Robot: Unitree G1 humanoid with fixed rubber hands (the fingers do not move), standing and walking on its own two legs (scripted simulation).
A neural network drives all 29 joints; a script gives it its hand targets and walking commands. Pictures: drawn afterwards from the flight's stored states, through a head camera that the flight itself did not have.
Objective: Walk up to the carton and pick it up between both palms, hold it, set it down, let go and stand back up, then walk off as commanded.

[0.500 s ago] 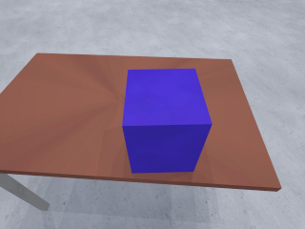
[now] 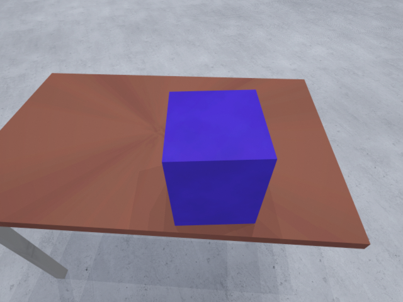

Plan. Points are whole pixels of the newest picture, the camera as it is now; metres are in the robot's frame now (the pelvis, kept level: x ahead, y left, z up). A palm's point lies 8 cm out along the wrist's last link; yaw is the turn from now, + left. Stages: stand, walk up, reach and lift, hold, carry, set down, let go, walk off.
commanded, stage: stand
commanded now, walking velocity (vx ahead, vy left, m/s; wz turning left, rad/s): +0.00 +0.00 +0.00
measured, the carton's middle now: (213, 160) +0.43 +0.01 +0.02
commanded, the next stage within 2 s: walk off in 0.14 s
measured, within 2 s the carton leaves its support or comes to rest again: neither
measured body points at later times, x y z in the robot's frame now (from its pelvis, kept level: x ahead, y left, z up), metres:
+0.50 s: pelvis -0.03 +0.00 +0.00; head -0.03 +0.01 +0.45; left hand +0.04 +0.27 -0.14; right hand +0.06 -0.29 -0.13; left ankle +0.00 +0.12 -0.74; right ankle +0.01 -0.11 -0.74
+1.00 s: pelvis -0.12 +0.04 -0.02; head -0.11 +0.07 +0.43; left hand -0.06 +0.36 -0.16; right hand -0.04 -0.26 -0.12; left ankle -0.02 +0.12 -0.74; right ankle -0.16 -0.12 -0.68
